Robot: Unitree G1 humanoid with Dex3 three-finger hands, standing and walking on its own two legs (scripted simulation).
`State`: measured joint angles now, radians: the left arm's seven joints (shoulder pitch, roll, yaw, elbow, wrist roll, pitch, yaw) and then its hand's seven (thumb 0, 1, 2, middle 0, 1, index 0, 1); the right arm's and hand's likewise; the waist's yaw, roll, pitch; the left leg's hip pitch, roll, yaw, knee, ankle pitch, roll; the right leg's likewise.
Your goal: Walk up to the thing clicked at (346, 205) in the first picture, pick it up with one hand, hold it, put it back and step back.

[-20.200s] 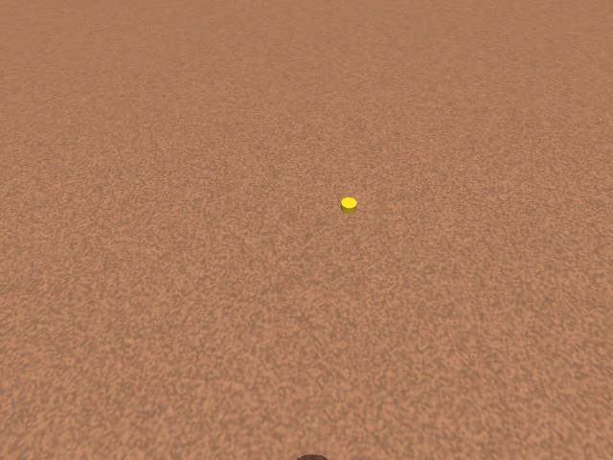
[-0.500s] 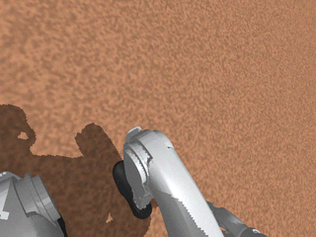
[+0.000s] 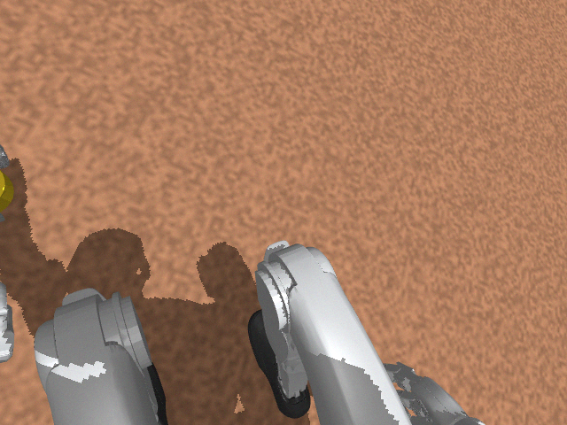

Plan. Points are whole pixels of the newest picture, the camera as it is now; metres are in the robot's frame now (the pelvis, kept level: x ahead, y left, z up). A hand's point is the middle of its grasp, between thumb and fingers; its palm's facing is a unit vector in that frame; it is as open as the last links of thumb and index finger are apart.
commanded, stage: settle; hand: left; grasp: from above
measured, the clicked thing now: out of the picture +0.48 +0.34 -0.21
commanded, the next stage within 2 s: lift in 0.22 s
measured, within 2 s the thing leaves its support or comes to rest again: neither
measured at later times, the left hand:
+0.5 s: hand out of the picture +0.46 +0.32 -0.12, palm faces -0.44 -0.14 -0.89, open 9.3 cm
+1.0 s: hand out of the picture +0.38 +0.33 +0.02, palm faces -0.42 -0.15 -0.89, open 9.2 cm
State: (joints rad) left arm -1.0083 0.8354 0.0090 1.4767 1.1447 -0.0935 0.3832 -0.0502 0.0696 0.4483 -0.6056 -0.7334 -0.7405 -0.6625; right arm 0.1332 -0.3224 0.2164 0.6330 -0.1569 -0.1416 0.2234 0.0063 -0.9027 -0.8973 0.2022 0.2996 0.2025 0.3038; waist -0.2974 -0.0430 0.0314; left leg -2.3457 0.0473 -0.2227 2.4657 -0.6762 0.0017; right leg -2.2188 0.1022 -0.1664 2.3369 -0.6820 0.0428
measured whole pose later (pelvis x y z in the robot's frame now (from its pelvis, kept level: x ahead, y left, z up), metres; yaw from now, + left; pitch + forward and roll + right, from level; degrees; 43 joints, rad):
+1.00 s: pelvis -0.01 +0.00 +0.12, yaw +8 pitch +33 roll -7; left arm -0.67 0.60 -0.09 0.89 1.00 -0.03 0.07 -0.04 0.09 0.44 -0.58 -0.74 -0.73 -0.67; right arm 0.18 -0.26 0.02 0.64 0.00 0.06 0.03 0.01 -0.90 -0.90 0.20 0.30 0.20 0.30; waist -0.11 0.04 -0.18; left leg -2.01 0.03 -0.08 2.04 -0.61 0.02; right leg -1.91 0.05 -0.05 1.99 -0.66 0.03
